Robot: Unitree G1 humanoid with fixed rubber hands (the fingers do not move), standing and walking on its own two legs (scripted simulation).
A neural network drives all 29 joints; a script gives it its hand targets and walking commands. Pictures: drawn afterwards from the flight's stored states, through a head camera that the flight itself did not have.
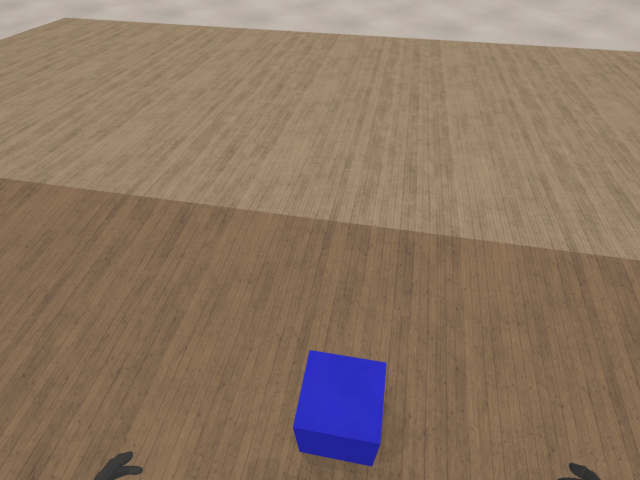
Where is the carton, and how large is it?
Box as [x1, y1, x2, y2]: [293, 350, 386, 465]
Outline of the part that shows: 309,350 293,425 299,450 303,452 372,465 380,442 386,363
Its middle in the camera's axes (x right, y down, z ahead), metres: +0.05 +0.48 +1.08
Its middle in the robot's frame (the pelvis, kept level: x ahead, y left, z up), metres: +0.40 +0.00 -0.66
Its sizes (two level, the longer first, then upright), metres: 0.210 0.200 0.250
